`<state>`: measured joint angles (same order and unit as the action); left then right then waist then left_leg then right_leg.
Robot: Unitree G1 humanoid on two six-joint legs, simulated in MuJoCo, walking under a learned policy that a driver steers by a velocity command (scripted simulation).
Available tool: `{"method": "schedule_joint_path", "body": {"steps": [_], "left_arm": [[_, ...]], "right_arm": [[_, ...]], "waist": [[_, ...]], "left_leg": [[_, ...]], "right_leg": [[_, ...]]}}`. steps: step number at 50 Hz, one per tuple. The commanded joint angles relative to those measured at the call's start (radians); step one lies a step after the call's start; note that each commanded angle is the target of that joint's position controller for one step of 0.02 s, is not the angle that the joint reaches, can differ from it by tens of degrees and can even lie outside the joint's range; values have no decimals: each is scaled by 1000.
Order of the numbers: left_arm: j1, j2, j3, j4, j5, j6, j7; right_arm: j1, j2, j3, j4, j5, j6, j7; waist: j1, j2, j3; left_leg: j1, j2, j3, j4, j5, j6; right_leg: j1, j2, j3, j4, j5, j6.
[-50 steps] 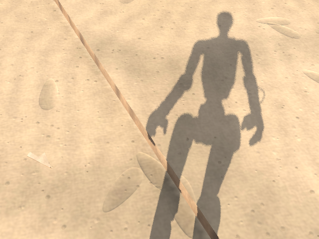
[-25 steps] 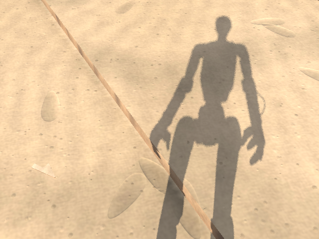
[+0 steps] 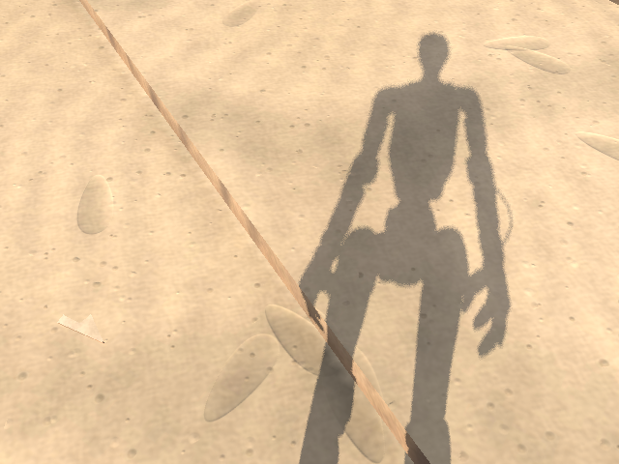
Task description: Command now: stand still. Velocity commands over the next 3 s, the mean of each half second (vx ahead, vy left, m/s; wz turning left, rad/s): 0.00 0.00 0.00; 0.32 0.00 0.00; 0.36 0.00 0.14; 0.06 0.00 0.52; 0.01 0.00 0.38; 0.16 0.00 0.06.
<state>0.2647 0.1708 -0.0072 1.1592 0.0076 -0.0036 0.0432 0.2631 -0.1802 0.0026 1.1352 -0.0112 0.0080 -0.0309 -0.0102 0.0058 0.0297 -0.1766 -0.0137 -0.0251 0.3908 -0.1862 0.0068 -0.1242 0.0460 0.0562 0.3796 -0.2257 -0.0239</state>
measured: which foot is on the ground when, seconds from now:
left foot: down 0.00-1.00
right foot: down 0.00-0.76, up 0.78-1.00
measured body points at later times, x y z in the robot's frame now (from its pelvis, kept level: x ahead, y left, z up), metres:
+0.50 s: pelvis +0.01 +0.00 +0.00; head +0.02 +0.00 +0.45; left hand -0.01 +0.22 -0.16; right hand +0.00 -0.22 -0.16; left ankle +0.02 +0.12 -0.74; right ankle -0.01 -0.11 -0.74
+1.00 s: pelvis +0.17 +0.04 +0.00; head +0.19 +0.05 +0.44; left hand +0.26 +0.28 -0.15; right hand +0.06 -0.18 -0.14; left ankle +0.04 +0.11 -0.74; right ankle +0.22 -0.08 -0.68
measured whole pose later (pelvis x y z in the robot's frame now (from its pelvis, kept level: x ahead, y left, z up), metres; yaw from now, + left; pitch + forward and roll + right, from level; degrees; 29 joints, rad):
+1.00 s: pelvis +0.17 +0.04 +0.00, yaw +0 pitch +1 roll -1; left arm 0.16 0.20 0.05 1.00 0.03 -0.05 -0.02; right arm 0.51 -0.15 -0.02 1.12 -0.02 -0.09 -0.01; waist -0.03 -0.02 0.02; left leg 0.05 -0.06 0.03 0.24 -0.32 0.08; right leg -0.59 -0.03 -0.06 0.98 -0.23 -0.06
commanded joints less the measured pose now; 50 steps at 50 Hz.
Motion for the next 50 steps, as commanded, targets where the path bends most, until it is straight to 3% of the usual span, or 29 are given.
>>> {"method": "schedule_joint_path", "body": {"steps": [1, 23, 24, 27, 29, 30, 32, 33, 34, 36, 37, 38, 39, 40, 41, 42, 44, 46, 50], "left_arm": [[56, 84, 11, -9, 0, -5, 3], [112, 50, 9, -1, 1, -9, 8], [121, 46, 8, 2, 2, -9, 8], [126, 82, 27, -15, 8, 2, 4], [146, 82, 32, -31, 9, 3, 0], [172, 83, 36, -31, 9, -2, -1], [245, 129, 57, -15, 9, -13, 0], [249, 145, 66, -16, 10, -16, -2], [236, 146, 71, -24, 10, -21, -5], [171, 143, 75, -45, 7, -31, -10], [108, 124, 72, -67, 2, -35, -11], [29, 87, 62, -107, -1, -48, -15], [-11, 21, 46, -154, -1, -65, -26], [-20, 92, 60, -165, 35, -72, -33], [-11, 82, 62, -154, 42, -75, -41], [4, 53, 57, -144, 31, -81, -49], [-15, 58, 63, -154, 28, -78, -64], [-33, 57, 66, -165, 29, -65, -69], [-208, 32, 51, -242, 20, -51, -73]], "right_arm": [[49, -84, -11, -9, 0, -6, -4], [84, -53, -9, 12, 1, -10, -11], [90, -48, -8, 14, 0, -9, -11], [84, -74, -23, -5, -7, 1, -5], [66, -58, -23, -32, -12, -1, 2], [49, -42, -21, -48, -14, -9, 6], [1, -12, -16, -87, -23, -34, 17], [-26, -24, -18, -109, -29, -48, 22], [-37, -38, -23, -124, -26, -60, 27], [45, -29, -27, -118, -14, -80, 36], [160, -23, -32, -80, -4, -88, 35], [296, -67, -48, -40, -3, -96, 27], [441, -189, -85, -2, -5, -96, 21], [459, -177, -86, 11, -4, -84, 21], [371, -130, -72, -20, -12, -83, 22], [299, -111, -65, -48, -17, -87, 24], [244, -80, -50, -64, -15, -99, 22], [283, -66, -39, -43, -10, -108, 18], [303, -65, -24, -33, -7, -114, 13]], "waist": [[1, -8, 42], [3, -6, 44], [4, -6, 24], [7, -25, 74], [20, -40, 152], [33, -62, 165], [62, -159, 147], [65, -165, 158], [58, -147, 157], [-6, -138, 162], [-66, -109, 150], [-129, 8, 132], [-168, 277, 87], [-134, 201, 111], [-82, 65, 138], [-49, 26, 129], [-16, 36, 111], [-9, 74, 86], [-17, 83, 109]], "left_leg": [[5, 86, -83, -62, 31, 29], [11, 88, -80, -46, 83, 33], [19, 79, -77, -52, 7, 34], [-60, 27, -60, 3, -377, 71], [-162, 21, -76, 46, -487, 90], [-211, 12, -66, 90, -456, 89], [-308, -26, 32, 244, -277, 71], [-328, -9, 62, 277, -230, 69], [-308, 5, 59, 281, -230, 72], [-147, 4, 70, 156, -224, 86], [49, -14, 63, 58, -186, 91], [241, 65, -93, -58, -228, 112], [400, 275, -460, -216, -366, 185], [381, 376, -575, -219, -262, 215], [321, 355, -491, -196, -164, 212], [276, 322, -412, -203, -86, 203], [244, 258, -276, -232, 45, 181], [265, 219, -176, -210, 303, 169], [197, 174, -66, -220, 514, 161]], "right_leg": [[-77, -105, 90, -82, 56, -28], [-67, -105, 78, -56, 114, -25], [-61, -97, 76, -66, 36, -28], [-133, -65, 90, -45, -375, -74], [-175, -92, 157, -58, -531, -112], [-146, -124, 213, -81, -550, -133], [-20, -240, 389, -186, -563, -197], [-13, -290, 437, -215, -535, -223], [-35, -300, 439, -220, -499, -230], [-135, -266, 361, -159, -407, -206], [-252, -207, 277, -90, -337, -168], [-405, -117, 151, 85, -243, -119], [-581, 29, -61, 429, -213, -63], [-666, -7, -68, 619, -290, -67], [-668, -59, -39, 709, -224, -74], [-644, -83, -34, 733, -150, -71], [-619, -109, -54, 709, -64, -57], [-622, -92, -99, 700, -32, -43], [-584, -59, -170, 504, 50, -30]]}}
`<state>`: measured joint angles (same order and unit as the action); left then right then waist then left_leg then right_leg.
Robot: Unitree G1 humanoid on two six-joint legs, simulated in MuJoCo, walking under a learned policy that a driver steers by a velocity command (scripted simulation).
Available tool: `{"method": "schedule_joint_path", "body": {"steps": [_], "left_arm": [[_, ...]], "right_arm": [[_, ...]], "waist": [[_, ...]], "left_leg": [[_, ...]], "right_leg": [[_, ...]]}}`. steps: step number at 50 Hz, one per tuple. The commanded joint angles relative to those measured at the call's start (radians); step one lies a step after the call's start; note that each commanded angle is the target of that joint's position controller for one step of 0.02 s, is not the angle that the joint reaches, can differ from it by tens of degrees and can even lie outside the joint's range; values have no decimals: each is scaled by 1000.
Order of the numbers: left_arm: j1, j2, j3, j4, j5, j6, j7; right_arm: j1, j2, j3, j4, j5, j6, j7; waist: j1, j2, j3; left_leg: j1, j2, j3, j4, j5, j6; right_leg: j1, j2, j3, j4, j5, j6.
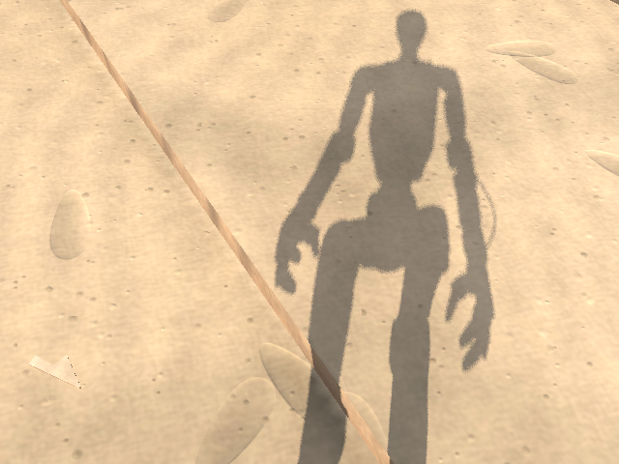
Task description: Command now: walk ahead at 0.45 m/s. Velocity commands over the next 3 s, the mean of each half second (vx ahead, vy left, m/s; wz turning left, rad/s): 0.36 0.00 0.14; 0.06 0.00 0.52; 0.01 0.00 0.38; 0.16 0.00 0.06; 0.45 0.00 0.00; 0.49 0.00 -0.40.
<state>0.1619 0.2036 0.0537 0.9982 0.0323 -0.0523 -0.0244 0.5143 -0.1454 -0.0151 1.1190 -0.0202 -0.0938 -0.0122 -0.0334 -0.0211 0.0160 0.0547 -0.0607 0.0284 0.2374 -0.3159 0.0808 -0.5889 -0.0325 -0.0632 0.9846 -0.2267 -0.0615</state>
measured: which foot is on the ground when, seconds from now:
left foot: down 0.00-0.16, up 0.18-0.66, down 0.68-1.00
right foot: up 0.00-0.16, down 0.18-0.66, up 0.68-1.00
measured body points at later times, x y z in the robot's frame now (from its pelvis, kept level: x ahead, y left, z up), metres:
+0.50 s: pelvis +0.25 -0.02 +0.00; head +0.29 -0.03 +0.45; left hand +0.21 +0.21 -0.14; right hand +0.35 -0.25 -0.15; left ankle +0.34 +0.12 -0.68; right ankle +0.23 -0.07 -0.74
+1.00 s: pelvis +0.32 +0.00 +0.00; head +0.35 +0.03 +0.44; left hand +0.35 +0.28 -0.14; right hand +0.49 -0.23 -0.13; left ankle +0.36 +0.08 -0.74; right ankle +0.38 -0.14 -0.68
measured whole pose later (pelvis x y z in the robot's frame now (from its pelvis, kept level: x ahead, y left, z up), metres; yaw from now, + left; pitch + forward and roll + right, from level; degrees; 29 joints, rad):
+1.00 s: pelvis +0.32 +0.00 +0.00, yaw +22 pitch +2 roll -1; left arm 0.15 0.21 0.06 0.82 0.02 0.04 0.05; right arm 0.23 -0.25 -0.08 0.84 -0.03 0.02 -0.01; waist -0.04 -0.01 0.05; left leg -0.35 -0.12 -0.06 0.42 -0.10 0.11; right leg -0.50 -0.02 0.05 0.96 -0.40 0.04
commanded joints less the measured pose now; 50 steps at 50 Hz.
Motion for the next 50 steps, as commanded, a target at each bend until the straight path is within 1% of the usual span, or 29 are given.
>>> {"method": "schedule_joint_path", "body": {"steps": [1, 3, 5, 7, 8, 9, 10, 11, 12, 13, 15, 16, 18, 20, 23, 26, 29, 32, 33, 34, 35, 36, 37, 38, 39, 41, 44, 47, 50], "left_arm": [[-152, -9, -16, -101, -8, -2, -6], [-192, -6, -22, -123, -16, 2, -3], [-129, 35, -9, -115, -20, 2, 11], [80, 84, 16, -50, -22, -9, 25], [210, 103, 30, -8, -14, -16, 33], [338, 177, 52, 16, 11, -19, 42], [337, 239, 62, 6, 27, -15, 33], [259, 204, 60, 4, -19, -8, 20], [137, 139, 40, -22, -29, -12, 20], [90, 82, 25, -28, -26, -26, 18], [112, 21, 2, -3, -20, -49, 32], [136, 16, -3, 8, -18, -59, 36], [161, 46, -2, 9, -16, -68, 39], [166, 68, -1, -2, -15, -61, 48], [171, 65, -8, -15, -20, -42, 63], [218, 83, -3, -13, -23, -30, 76], [234, 96, 7, -15, -19, -13, 84], [217, 118, 22, -31, -16, 2, 88], [201, 131, 29, -38, -19, 8, 86], [208, 139, 33, -66, -26, 8, 80], [242, 45, 13, -124, -38, 19, 72], [209, 72, 17, -120, -12, 35, 69], [154, 69, 19, -139, -17, 41, 68], [115, 71, 21, -146, -16, 39, 70], [99, 89, 28, -155, -5, 42, 73], [134, 75, 28, -151, 6, 62, 69], [120, 54, 21, -171, -6, 77, 68], [74, 65, 21, -199, -8, 88, 72], [23, 73, 19, -228, -13, 90, 74]], "right_arm": [[47, -101, -3, -17, 2, -13, -7], [50, -124, -4, -14, 3, -17, -10], [36, -146, -7, -11, 6, -24, -13], [5, -172, -14, -17, 7, -23, -17], [-16, -178, -16, -22, 12, -19, -15], [-4, -140, -7, -44, 13, -17, -7], [115, -21, 6, -58, 31, -7, 3], [43, -117, -19, -65, 8, 2, 5], [-49, -125, -25, -99, 3, 2, 8], [-83, -110, -25, -102, -1, 2, 7], [-43, -74, -27, -85, -15, 29, 8], [-32, -59, -30, -83, -16, 43, 9], [-60, -60, -38, -103, -11, 64, 12], [-122, -63, -41, -133, -11, 77, 16], [-247, -51, -32, -186, -5, 82, 26], [-319, -49, -24, -221, -7, 86, 30], [-337, -66, -29, -247, -17, 86, 31], [-271, -89, -44, -246, -21, 77, 31], [-203, -98, -52, -233, -24, 65, 28], [-136, -190, -78, -237, -28, 51, 19], [-150, -317, -112, -258, -13, 64, 9], [-119, -292, -112, -255, 25, 81, 9], [-190, -250, -103, -267, 14, 94, 2], [-249, -204, -89, -278, 7, 105, -3], [-285, -180, -82, -291, 9, 110, -8], [-310, -167, -77, -306, 2, 106, -7], [-275, -214, -90, -308, -3, 92, 2], [-256, -228, -96, -319, -4, 103, 2], [-251, -240, -102, -332, -9, 115, 3]], "waist": [[2, 116, 135], [1, 141, 134], [44, 152, 83], [135, 143, -26], [196, 125, -83], [226, 33, -171], [128, -169, -248], [127, -40, -193], [80, -13, -26], [57, 46, 47], [-2, 42, 46], [-13, 23, 35], [-29, -8, 21], [-31, -40, 17], [-7, -78, 21], [27, -85, -7], [35, -86, -9], [11, -69, -31], [-32, -21, -63], [-67, 105, -135], [-20, 299, -201], [-40, 119, -251], [-18, 83, -128], [6, 34, -34], [24, 43, -4], [46, 74, -37], [42, 74, -83], [16, 127, -93], [-4, 144, -74]], "left_leg": [[-67, 210, -100, -72, 664, 83], [-99, 216, -81, -70, 768, 76], [-71, 237, -65, 23, 1024, 62], [-31, 241, -53, 260, 1138, 44], [-93, 217, -36, 443, 1026, 36], [-256, 167, -9, 722, 675, 33], [-562, -16, 11, 1122, -198, 6], [-644, 25, -95, 1180, -132, 27], [-672, 74, -91, 1137, -37, 29], [-624, 98, -88, 1090, 7, 24], [-495, 121, -91, 1012, 2, 0], [-464, 115, -83, 982, -7, -8], [-487, 95, -58, 954, 15, -20], [-543, 96, -30, 875, 77, -27], [-548, 93, 25, 667, 185, -36], [-525, 81, 69, 537, 243, -29], [-507, 69, 87, 479, 164, -6], [-420, 29, 101, 384, 60, 36], [-323, 22, 84, 270, 166, 58], [-159, 161, -116, 198, 540, 118], [16, 461, -504, 194, 1037, 348], [-55, 457, -521, 147, 859, 376], [-167, 416, -456, 110, 642, 350], [-258, 352, -398, 63, 483, 289], [-297, 298, -354, 43, 404, 240], [-323, 233, -290, 52, 447, 205], [-281, 211, -292, 68, 482, 187], [-265, 198, -340, 46, 284, 168], [-284, 191, -404, 18, 87, 155]], "right_leg": [[-74, 30, -66, -190, 76, 6], [49, 61, -96, -321, 108, -13], [186, 97, -101, -362, 115, -50], [382, 125, -74, -418, 118, -86], [544, 100, -51, -491, 145, -102], [734, -94, 164, -520, -35, -142], [891, -381, 687, -632, -70, -292], [787, -349, 769, -742, -267, -299], [622, -335, 599, -775, -210, -265], [495, -298, 474, -794, 28, -235], [379, -232, 246, -779, 444, -175], [363, -225, 174, -763, 604, -160], [374, -210, 82, -737, 793, -146], [396, -186, 8, -725, 826, -123], [411, -150, -79, -701, 818, -85], [481, -171, -105, -656, 820, -81], [532, -211, -107, -576, 809, -92], [540, -229, -111, -383, 834, -91], [505, -207, -137, -229, 771, -62], [362, -137, -160, 34, 456, -3], [49, 95, -142, 365, -450, 50], [60, 40, 61, 406, -434, 56], [15, 20, 72, 408, -357, 62], [0, 1, 77, 336, -283, 64], [7, -11, 81, 273, -227, 66], [60, 8, 70, 227, -169, 72], [59, 20, 78, 130, -159, 90], [57, 28, 85, 31, -167, 102], [87, 42, 93, -74, -178, 100]]}}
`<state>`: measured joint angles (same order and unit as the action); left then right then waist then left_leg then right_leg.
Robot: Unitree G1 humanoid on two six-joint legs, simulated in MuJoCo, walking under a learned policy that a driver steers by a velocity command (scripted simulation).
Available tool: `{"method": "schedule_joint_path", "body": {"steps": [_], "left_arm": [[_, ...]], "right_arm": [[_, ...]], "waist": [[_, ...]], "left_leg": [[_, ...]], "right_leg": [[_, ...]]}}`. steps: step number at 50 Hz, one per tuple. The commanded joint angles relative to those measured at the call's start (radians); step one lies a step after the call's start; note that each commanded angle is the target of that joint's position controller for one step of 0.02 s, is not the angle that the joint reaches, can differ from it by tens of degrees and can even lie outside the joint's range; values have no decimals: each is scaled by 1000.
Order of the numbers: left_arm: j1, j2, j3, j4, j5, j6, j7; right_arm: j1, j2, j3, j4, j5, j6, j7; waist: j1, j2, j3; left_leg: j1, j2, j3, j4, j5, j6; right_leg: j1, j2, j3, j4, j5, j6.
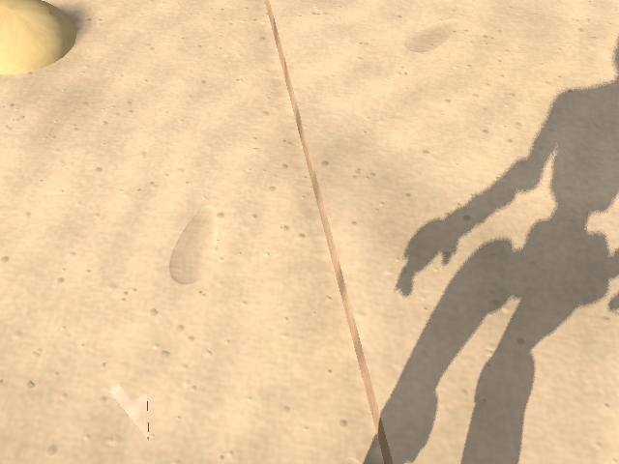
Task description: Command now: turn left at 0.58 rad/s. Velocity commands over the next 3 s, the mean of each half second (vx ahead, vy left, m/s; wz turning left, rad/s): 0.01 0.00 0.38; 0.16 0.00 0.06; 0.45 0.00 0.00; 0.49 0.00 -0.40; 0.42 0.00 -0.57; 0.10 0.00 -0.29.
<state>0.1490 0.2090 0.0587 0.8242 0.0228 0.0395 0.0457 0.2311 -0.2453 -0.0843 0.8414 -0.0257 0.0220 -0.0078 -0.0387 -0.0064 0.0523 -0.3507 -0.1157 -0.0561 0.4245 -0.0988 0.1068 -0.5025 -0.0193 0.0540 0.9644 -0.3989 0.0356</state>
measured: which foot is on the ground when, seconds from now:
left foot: down 0.00-0.18, up 0.20-0.56, down 0.58-0.96, up 0.98-1.00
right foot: up 0.00-0.16, down 0.18-0.72, up 0.74-0.94, down 0.96-1.00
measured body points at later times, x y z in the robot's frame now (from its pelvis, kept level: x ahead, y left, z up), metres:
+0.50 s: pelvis +0.00 -0.03 +0.01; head +0.02 -0.06 +0.46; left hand +0.04 +0.23 -0.10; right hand +0.15 -0.27 -0.14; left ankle -0.07 +0.10 -0.70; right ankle +0.00 -0.13 -0.74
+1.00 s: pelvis +0.04 -0.03 +0.00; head +0.05 -0.05 +0.45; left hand +0.06 +0.25 -0.12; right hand +0.09 -0.29 -0.16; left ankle -0.07 +0.08 -0.72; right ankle +0.07 -0.11 -0.74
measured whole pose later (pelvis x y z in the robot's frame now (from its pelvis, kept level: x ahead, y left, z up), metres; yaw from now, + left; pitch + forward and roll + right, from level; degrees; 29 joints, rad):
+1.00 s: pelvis +0.04 -0.03 +0.00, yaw +11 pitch -1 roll +1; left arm 0.27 0.25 0.06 0.89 0.03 -0.06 -0.01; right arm 0.36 -0.25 -0.06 0.99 -0.01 -0.02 0.00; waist 0.00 0.03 0.02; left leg -0.11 -0.02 -0.05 0.58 -0.41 0.06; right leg -0.24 0.02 -0.07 0.51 -0.25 -0.07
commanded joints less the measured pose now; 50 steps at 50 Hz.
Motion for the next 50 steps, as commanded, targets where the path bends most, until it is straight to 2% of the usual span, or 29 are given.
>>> {"method": "schedule_joint_path", "body": {"steps": [1, 5, 8, 9, 10, 11, 12, 13, 14, 15, 17, 21, 26, 28, 29, 30, 31, 32, 34, 35, 37, 38, 40, 43, 45, 47, 48, 49, 50], "left_arm": [[15, 73, 13, -65, -7, -4, 4], [46, 81, 10, -75, -23, -22, 10], [186, 83, 10, -46, -30, -37, 18], [201, 138, 22, -46, -15, -42, 25], [166, 238, 41, -80, 6, -43, 26], [71, 252, 43, -102, 26, -44, 19], [45, 176, 23, -111, 21, -51, 15], [-9, 131, 9, -112, 8, -57, 7], [-29, 119, 6, -119, 2, -60, 1], [-19, 117, 4, -122, -1, -63, 0], [44, 117, 2, -106, -4, -65, -3], [137, 134, 1, -67, -3, -70, -2], [153, 170, 7, -35, 2, -52, -14], [138, 164, 6, -22, -7, -47, -11], [148, 133, -3, -27, -10, -53, -13], [179, 101, -8, -45, -12, -60, -21], [189, 54, -24, -9, -23, -51, -17], [163, 86, -17, 9, -16, -44, -14], [122, 123, -4, 25, -10, -41, -23], [123, 126, 2, 30, -5, -37, -29], [104, 107, 1, 31, 9, -35, -38], [73, 96, -1, 18, 13, -37, -42], [30, 96, 2, -7, 8, -50, -50], [43, 106, 8, -6, 0, -78, -63], [82, 90, 7, 7, -6, -85, -66], [228, 85, 14, 66, -6, -89, -59], [321, 119, 26, 99, -1, -96, -47], [436, 216, 45, 110, 19, -105, -34], [484, 267, 57, 138, 13, -101, -43]], "right_arm": [[33, -146, -35, -60, -4, 2, 1], [14, -152, -41, -79, -6, 12, 9], [-33, -143, -42, -95, 12, 21, 12], [-16, -103, -32, -106, 20, 20, 8], [24, -42, -19, -123, 34, 17, 5], [-8, -113, -37, -117, -1, 11, -1], [-4, -135, -42, -111, -19, 7, 6], [36, -125, -42, -89, -17, 9, 13], [68, -119, -39, -71, -17, 15, 18], [82, -114, -37, -60, -16, 20, 22], [55, -104, -29, -66, -9, 27, 25], [-21, -68, -1, -76, 9, 41, 16], [-25, -59, 20, -55, 31, 38, -5], [25, -51, 29, -21, 26, 18, -15], [32, -85, 26, -15, 8, 2, -23], [35, -154, 19, -18, -8, -10, -28], [-26, -112, 35, -3, 17, -14, -23], [-63, -76, 43, -10, 18, -20, -16], [-22, -84, 44, 26, 10, -24, -17], [11, -115, 34, 47, 16, -22, -21], [62, -151, 16, 66, 10, -9, -16], [83, -159, 12, 68, 8, -7, -12], [103, -146, 12, 76, 0, -19, -9], [63, -136, 8, 73, 3, -51, -5], [28, -136, 6, 70, 10, -64, 0], [-9, -135, 3, 68, 22, -65, 2], [-10, -107, 11, 65, 16, -70, 2], [-29, -19, 36, 29, 18, -75, 9], [-47, -58, 24, 8, 8, -74, 13]], "waist": [[-5, 133, -103], [4, 143, -110], [76, 134, -113], [64, 56, -99], [36, -173, -109], [42, -181, -25], [15, -102, -32], [-30, -66, -32], [-40, -84, -45], [-28, -116, -54], [8, -125, -69], [61, -154, -78], [71, -204, -87], [28, -147, -84], [40, -92, -117], [79, 66, -133], [84, 144, -96], [74, 118, -46], [42, 123, -45], [36, 148, -34], [5, 180, 60], [-13, 188, 118], [-23, 191, 163], [17, 130, 104], [50, 129, 62], [127, 85, 28], [164, 21, 0], [206, -212, -42], [193, -265, 10]], "left_leg": [[127, 248, -347, -175, -166, 127], [116, 248, -416, -163, -112, 108], [31, 194, -415, -135, -155, 31], [-55, 124, -348, -57, -293, -30], [-202, -27, -159, 214, -424, -83], [-266, -65, -66, 444, -472, -91], [-188, -24, -113, 594, -423, -89], [-159, -22, -112, 671, -354, -88], [-154, -24, -101, 722, -310, -96], [-168, -31, -89, 763, -297, -107], [-179, -27, -85, 749, -296, -136], [-139, 13, -66, 473, -326, -169], [82, 46, 61, 117, -303, -136], [250, 83, 39, -165, -25, -109], [380, 163, -51, -183, 46, -93], [470, 317, -191, -95, 350, -57], [297, 340, -163, -75, 377, 4], [253, 285, -142, -90, 253, -16], [238, 223, -122, -124, 43, -37], [229, 210, -137, -147, -153, -18], [204, 266, -249, -233, -607, 47], [184, 318, -325, -283, -705, 87], [195, 387, -411, -340, -656, 142], [271, 365, -325, -322, -429, 138], [206, 319, -228, -289, -323, 110], [35, 263, -150, -178, -313, 73], [-88, 218, -101, -53, -313, 46], [-237, 98, 36, 284, -357, -7], [-369, 32, 41, 496, -453, -7]], "right_leg": [[5, 35, -19, -90, -14, -1], [123, 74, -16, -244, -45, -29], [348, 90, -32, -567, 76, -66], [428, -24, 70, -700, 51, -90], [483, -307, 381, -782, -29, -179], [302, -400, 458, -789, 141, -271], [239, -356, 385, -749, 278, -292], [218, -278, 264, -718, 359, -257], [244, -218, 181, -696, 423, -224], [281, -190, 137, -676, 508, -218], [355, -181, 101, -641, 649, -227], [482, -189, 104, -603, 708, -224], [434, -180, 112, -550, 790, -221], [360, -167, 103, -520, 724, -163], [275, -156, 97, -513, 595, -115], [173, -85, 22, -466, 336, -81], [285, -47, -20, -584, 150, -64], [320, -42, -11, -595, 189, -55], [356, -29, -20, -583, 236, -55], [339, -1, -56, -529, 141, -60], [173, 49, -125, -399, -46, -77], [101, 50, -137, -345, -74, -85], [-3, 5, -90, -215, -88, -101], [3, -21, -71, -238, -43, -115], [174, 4, -102, -358, 28, -118], [475, 58, -154, -522, 158, -110], [643, 25, -82, -563, 100, -109], [746, -230, 299, -749, -215, -161], [663, -383, 630, -876, -387, -247]]}}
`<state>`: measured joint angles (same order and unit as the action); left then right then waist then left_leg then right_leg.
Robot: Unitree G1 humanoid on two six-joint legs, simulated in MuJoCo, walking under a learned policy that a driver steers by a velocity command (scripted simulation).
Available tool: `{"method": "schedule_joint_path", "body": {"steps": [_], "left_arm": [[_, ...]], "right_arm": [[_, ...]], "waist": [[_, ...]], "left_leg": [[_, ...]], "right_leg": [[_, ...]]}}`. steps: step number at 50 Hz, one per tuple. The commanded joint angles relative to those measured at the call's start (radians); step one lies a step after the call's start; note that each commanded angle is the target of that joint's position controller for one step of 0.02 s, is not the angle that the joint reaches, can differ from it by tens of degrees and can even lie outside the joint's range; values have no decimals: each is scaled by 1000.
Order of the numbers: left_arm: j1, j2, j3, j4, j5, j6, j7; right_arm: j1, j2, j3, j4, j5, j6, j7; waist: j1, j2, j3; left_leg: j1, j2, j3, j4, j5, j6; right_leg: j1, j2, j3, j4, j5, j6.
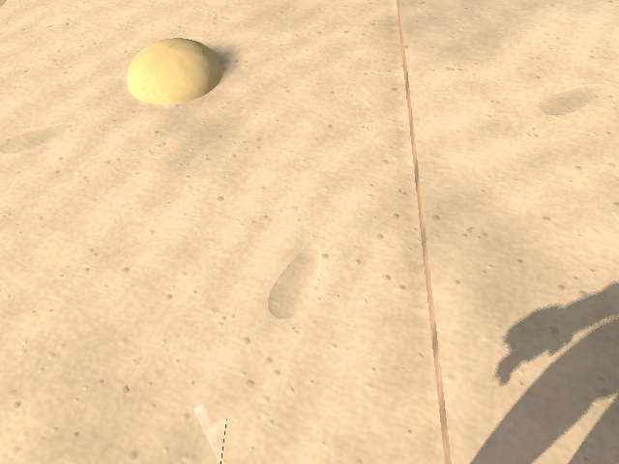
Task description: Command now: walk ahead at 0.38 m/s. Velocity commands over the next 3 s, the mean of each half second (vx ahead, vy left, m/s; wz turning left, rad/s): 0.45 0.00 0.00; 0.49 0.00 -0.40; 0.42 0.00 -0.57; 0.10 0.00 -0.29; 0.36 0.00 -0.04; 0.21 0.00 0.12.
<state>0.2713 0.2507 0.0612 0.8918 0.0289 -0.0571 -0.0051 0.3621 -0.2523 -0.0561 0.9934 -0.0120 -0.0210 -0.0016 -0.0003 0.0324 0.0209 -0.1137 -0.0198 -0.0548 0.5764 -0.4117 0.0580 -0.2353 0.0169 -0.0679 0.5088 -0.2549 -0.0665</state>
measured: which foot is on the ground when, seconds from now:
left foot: up 0.00-0.46, down 0.48-1.00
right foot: down 0.00-0.48, up 0.50-1.00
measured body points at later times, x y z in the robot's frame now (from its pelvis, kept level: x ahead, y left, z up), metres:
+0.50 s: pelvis +0.25 +0.03 -0.02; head +0.29 +0.03 +0.43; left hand +0.15 +0.26 -0.16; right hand +0.45 -0.20 -0.13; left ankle +0.37 +0.10 -0.74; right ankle +0.02 -0.08 -0.71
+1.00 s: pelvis +0.52 +0.02 -0.01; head +0.55 +0.01 +0.44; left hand +0.74 +0.19 -0.13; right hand +0.40 -0.19 -0.16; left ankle +0.37 +0.10 -0.73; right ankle +0.62 -0.07 -0.72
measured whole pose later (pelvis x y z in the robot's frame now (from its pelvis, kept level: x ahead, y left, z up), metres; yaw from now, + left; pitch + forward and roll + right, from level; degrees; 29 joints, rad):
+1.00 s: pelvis +0.52 +0.02 -0.01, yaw -15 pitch +0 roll +0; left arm 0.05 0.17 0.04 0.86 0.03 -0.02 -0.04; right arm 0.43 -0.17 -0.03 1.03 -0.02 -0.08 -0.04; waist -0.04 0.00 0.06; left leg 0.12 -0.03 0.32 0.33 -0.43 0.04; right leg -0.51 0.01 -0.16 0.65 -0.16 -0.14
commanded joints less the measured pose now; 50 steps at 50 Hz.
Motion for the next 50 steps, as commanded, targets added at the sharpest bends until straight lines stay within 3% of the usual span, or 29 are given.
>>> {"method": "schedule_joint_path", "body": {"steps": [1, 2, 3, 5, 7, 13, 18, 21, 22, 23, 24, 25, 26, 27, 28, 30, 33, 36, 41, 44, 47, 49, 50], "left_arm": [[245, 179, 41, 45, 3, 1, 5], [148, 137, 29, 14, -4, -3, 0], [103, 112, 21, 0, -8, -9, -1], [121, 77, 7, 16, -11, -25, 2], [186, 72, 3, 50, -16, -33, 2], [277, 48, -13, 96, -16, -32, 9], [287, 55, -14, 116, -18, -40, 22], [243, 84, -8, 120, -16, -43, 28], [235, 99, -4, 125, -9, -38, 29], [227, 106, -1, 125, -11, -31, 29], [243, 67, -12, 108, -21, -29, 23], [378, -78, -40, 91, -60, -25, 9], [320, 48, -5, 104, -40, -22, 17], [219, 63, 5, 72, -36, -21, 18], [169, 43, 0, 62, -32, -26, 13], [175, 9, 2, 72, -7, -3, -1], [156, -18, 5, 66, -4, 29, -16], [42, -18, 6, 28, -3, 42, -25], [-147, -33, -10, -35, -8, 32, -38], [-234, -41, -20, -70, -6, 30, -40], [-223, -26, -14, -77, -2, 31, -34], [-133, -2, -1, -52, 0, 34, -27], [-57, 18, 11, -30, 0, 33, -25]], "right_arm": [[-166, -83, -11, -138, -21, -28, 13], [-144, -75, -9, -122, -18, -31, 28], [-119, -68, -7, -108, -16, -34, 38], [-113, -58, -5, -94, -30, -28, 49], [-141, -46, -3, -103, -29, -18, 52], [-363, -20, 12, -190, -24, -8, 55], [-460, -14, 22, -235, -15, -14, 50], [-382, -38, 9, -222, -16, -27, 32], [-266, -63, -4, -185, -17, -34, 22], [-91, -83, -17, -127, -19, -43, 12], [63, -146, -37, -96, -44, -52, -1], [95, -230, -55, -98, -66, -53, 1], [51, -197, -55, -104, -22, -42, 12], [-65, -136, -36, -113, -15, -45, 11], [-120, -73, -20, -117, -14, -56, 14], [-130, -20, -3, -92, -12, -72, 5], [-73, -20, -1, -63, -5, -98, 1], [-23, -31, -3, -47, -5, -103, -4], [49, -29, 7, -18, -3, -100, -16], [102, -44, 7, 5, -3, -91, -31], [117, -70, 3, 16, -6, -78, -45], [96, -100, -6, 10, -10, -66, -56], [79, -115, -12, 1, -13, -57, -55]], "waist": [[80, -166, 117], [35, -109, 138], [7, -92, 119], [0, -96, 86], [4, -107, 76], [44, -119, 111], [52, -135, 127], [-7, -141, 71], [-56, -148, 4], [-126, -133, -86], [-170, -68, -198], [-85, 182, -333], [-105, 61, -326], [-53, 27, -141], [-37, -15, -52], [15, 18, 8], [36, 22, 17], [24, 24, 49], [-12, 11, 87], [-38, 15, 93], [-18, 34, 59], [27, 75, 7], [61, 85, -34]], "left_leg": [[-624, 10, -31, 470, -79, 61], [-611, 47, -34, 495, 20, 64], [-578, 72, -18, 484, 92, 55], [-555, 89, 21, 489, 192, 26], [-593, 95, 53, 490, 237, 3], [-649, 84, 130, 292, 342, -39], [-525, 53, 163, 53, 414, 10], [-355, -8, 180, -11, 322, 63], [-239, -40, 181, -23, 276, 82], [-30, -49, 174, -88, 301, 102], [229, 119, 1, -96, 178, 136], [500, 455, -513, -177, 76, 259], [391, 441, -651, -310, -20, 256], [226, 404, -448, -333, -31, 212], [82, 360, -319, -379, 71, 181], [-64, 280, -135, -418, 218, 118], [-75, 259, -7, -436, 369, 102], [-37, 241, 89, -449, 446, 73], [28, 214, 208, -438, 630, 40], [123, 238, 247, -411, 769, 37], [218, 262, 294, -293, 1101, 30], [241, 276, 317, -135, 1329, 30], [228, 284, 317, -8, 1335, 38]], "right_leg": [[287, -411, 695, -406, -563, -159], [225, -363, 601, -404, -486, -142], [206, -316, 504, -416, -376, -115], [218, -253, 355, -410, -100, -91], [251, -232, 269, -391, 128, -91], [252, -198, 142, -381, 444, -104], [284, -224, 108, -395, 526, -102], [343, -241, 77, -252, 891, -80], [362, -235, 66, -108, 1008, -67], [304, -209, 58, 102, 983, -55], [103, -168, 46, 379, 660, -50], [-272, 14, 15, 777, -200, -13], [-324, 21, 142, 890, -215, -34], [-363, -39, 138, 880, -112, -41], [-333, -77, 129, 819, -42, -44], [-250, -114, 131, 742, -6, -39], [-270, -117, 114, 705, 21, -27], [-392, -131, 89, 646, 118, -12], [-427, -106, 13, 372, 250, 4], [-406, -81, -51, 225, 244, -9], [-324, -16, -106, 161, 147, -53], [-216, 45, -132, 160, 39, -97], [-131, 69, -126, 133, -6, -124]]}}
